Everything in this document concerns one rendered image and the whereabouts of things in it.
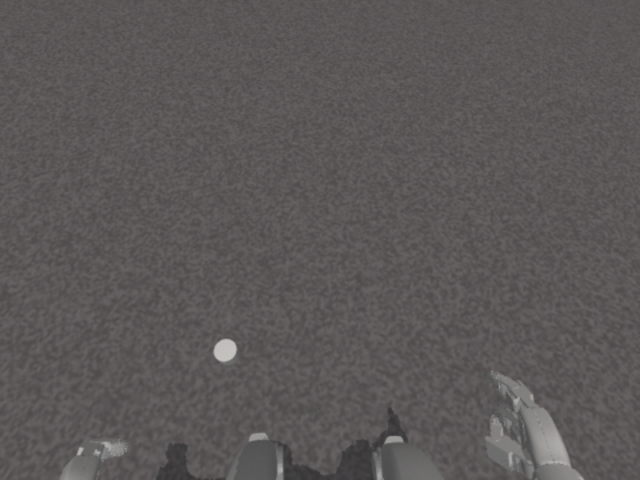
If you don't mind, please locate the right robot arm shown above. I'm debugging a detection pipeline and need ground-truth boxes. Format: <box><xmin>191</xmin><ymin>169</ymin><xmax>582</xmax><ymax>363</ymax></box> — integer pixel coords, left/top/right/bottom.
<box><xmin>532</xmin><ymin>464</ymin><xmax>584</xmax><ymax>480</ymax></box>

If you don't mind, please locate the right robot hand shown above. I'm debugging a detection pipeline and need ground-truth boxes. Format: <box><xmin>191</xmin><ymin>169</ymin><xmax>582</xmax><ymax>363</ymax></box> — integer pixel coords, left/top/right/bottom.
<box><xmin>485</xmin><ymin>371</ymin><xmax>572</xmax><ymax>479</ymax></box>

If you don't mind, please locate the tin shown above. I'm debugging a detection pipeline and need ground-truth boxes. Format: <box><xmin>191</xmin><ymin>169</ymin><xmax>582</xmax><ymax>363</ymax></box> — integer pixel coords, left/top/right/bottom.
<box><xmin>214</xmin><ymin>339</ymin><xmax>239</xmax><ymax>365</ymax></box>

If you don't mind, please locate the left robot hand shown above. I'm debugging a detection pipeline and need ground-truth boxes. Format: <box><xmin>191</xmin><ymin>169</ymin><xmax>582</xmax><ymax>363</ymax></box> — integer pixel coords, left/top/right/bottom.
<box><xmin>59</xmin><ymin>437</ymin><xmax>129</xmax><ymax>480</ymax></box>

